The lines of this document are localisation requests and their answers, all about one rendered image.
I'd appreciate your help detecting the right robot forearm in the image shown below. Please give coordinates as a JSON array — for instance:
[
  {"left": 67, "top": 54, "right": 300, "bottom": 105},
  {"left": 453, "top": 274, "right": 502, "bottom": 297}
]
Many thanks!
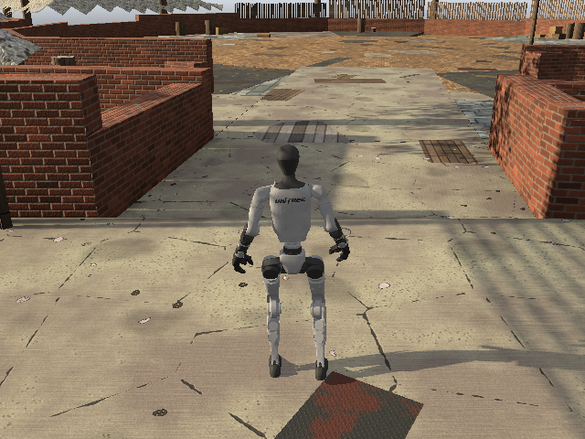
[{"left": 329, "top": 218, "right": 347, "bottom": 248}]

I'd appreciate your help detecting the robot right thigh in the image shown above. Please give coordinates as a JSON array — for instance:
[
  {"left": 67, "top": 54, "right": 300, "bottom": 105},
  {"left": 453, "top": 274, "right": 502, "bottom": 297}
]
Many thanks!
[{"left": 305, "top": 255, "right": 325, "bottom": 319}]

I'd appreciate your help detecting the left robot forearm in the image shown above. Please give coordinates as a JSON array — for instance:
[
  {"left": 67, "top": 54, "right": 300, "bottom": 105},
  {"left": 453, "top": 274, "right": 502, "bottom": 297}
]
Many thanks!
[{"left": 235, "top": 222, "right": 254, "bottom": 258}]

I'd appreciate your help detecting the robot right hand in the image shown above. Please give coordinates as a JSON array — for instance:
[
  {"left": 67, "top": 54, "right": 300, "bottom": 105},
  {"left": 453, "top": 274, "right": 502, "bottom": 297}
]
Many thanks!
[{"left": 329, "top": 244, "right": 350, "bottom": 262}]

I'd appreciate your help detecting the robot left upper arm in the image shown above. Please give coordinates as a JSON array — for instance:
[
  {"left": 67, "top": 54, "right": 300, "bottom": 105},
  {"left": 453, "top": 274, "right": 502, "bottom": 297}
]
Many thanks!
[{"left": 245, "top": 186, "right": 271, "bottom": 237}]

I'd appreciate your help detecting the left robot foot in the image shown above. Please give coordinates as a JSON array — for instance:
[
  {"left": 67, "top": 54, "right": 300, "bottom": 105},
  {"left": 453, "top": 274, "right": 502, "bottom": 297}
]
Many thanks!
[{"left": 269, "top": 354, "right": 282, "bottom": 378}]

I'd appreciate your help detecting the robot left hand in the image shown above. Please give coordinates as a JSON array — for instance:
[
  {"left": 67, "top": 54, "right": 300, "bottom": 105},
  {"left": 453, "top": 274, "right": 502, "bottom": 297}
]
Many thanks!
[{"left": 232, "top": 252, "right": 253, "bottom": 273}]

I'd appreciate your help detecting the robot right upper arm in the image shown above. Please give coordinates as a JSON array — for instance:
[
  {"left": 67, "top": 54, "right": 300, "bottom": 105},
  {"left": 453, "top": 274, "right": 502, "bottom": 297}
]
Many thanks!
[{"left": 308, "top": 183, "right": 338, "bottom": 232}]

